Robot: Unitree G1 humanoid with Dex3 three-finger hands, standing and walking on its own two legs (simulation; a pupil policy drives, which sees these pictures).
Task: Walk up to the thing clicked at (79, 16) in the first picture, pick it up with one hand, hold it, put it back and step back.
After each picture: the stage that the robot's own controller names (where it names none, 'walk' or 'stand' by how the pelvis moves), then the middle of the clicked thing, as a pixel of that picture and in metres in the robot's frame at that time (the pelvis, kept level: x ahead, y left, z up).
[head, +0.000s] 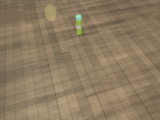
stand; (78, 25) +1.64 +0.05 -0.66
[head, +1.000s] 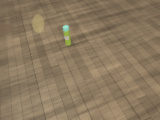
walk; (67, 35) +1.48 +0.26 -0.64
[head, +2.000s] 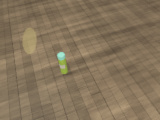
walk; (62, 63) +0.99 +0.26 -0.65
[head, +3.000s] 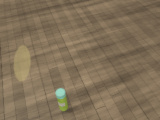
walk; (62, 100) +0.59 +0.19 -0.62
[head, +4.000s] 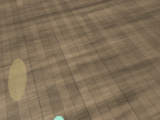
stand; out of the picture +0.39 +0.18 -0.64
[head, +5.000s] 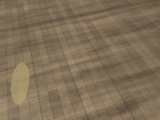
stand; out of the picture +0.39 +0.17 -0.65
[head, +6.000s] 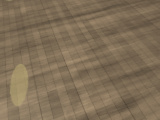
stand; out of the picture +0.39 +0.19 -0.66
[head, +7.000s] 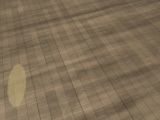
stand; out of the picture +0.38 +0.19 -0.66
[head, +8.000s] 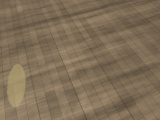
stand; out of the picture +0.37 +0.20 -0.66
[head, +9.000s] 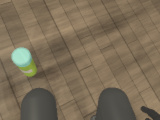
go down; (26, 64) +0.44 +0.23 -0.32
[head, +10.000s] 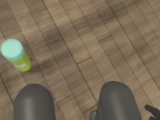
go down; (18, 57) +0.44 +0.25 -0.27
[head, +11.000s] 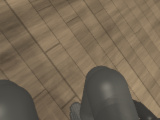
close in; out of the picture +0.42 +0.30 -0.16
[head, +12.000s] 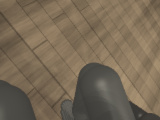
close; out of the picture +0.42 +0.31 -0.15
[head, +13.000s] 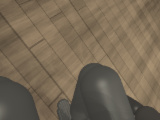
lift; out of the picture +0.38 +0.30 -0.16
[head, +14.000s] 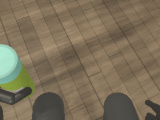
lift; (14, 78) +0.32 +0.22 +0.02
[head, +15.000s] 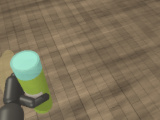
hold; (35, 86) +0.32 +0.16 +0.04
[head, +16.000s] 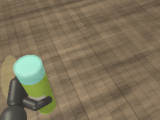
hold; (39, 89) +0.31 +0.16 +0.05
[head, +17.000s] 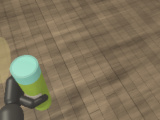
crouch; (35, 87) +0.33 +0.17 -0.01
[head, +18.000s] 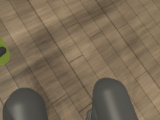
lower; out of the picture +0.46 +0.25 -0.05
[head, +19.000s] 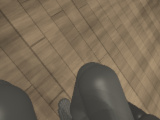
lower; out of the picture +0.42 +0.31 -0.15
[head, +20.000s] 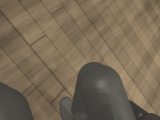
lower; out of the picture +0.41 +0.31 -0.16
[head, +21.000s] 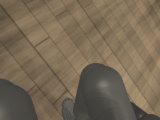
lower; out of the picture +0.39 +0.30 -0.16
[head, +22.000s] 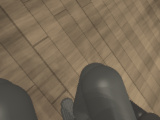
lower; out of the picture +0.39 +0.31 -0.16
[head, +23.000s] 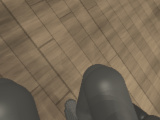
draw back; out of the picture +0.39 +0.28 -0.15
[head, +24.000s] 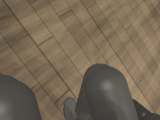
stand; out of the picture +0.38 +0.28 -0.16
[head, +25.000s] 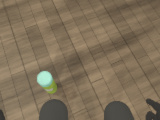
walk; (48, 83) +0.41 +0.20 -0.41
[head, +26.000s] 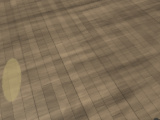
stand; out of the picture +0.35 +0.18 -0.60
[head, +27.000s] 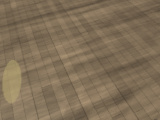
stand; out of the picture +0.35 +0.18 -0.60
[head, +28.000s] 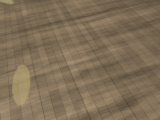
stand; out of the picture +0.38 +0.16 -0.65
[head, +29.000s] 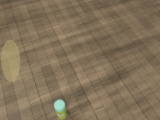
walk; (60, 110) +0.43 +0.14 -0.63
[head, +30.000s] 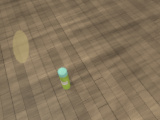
walk; (64, 79) +0.70 +0.21 -0.63
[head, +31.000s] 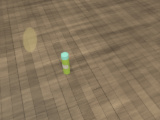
stand; (65, 63) +1.02 +0.19 -0.63
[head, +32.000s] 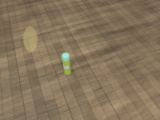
stand; (66, 64) +1.00 +0.17 -0.66
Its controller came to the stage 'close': yes
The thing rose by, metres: 0.68
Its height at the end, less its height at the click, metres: +0.00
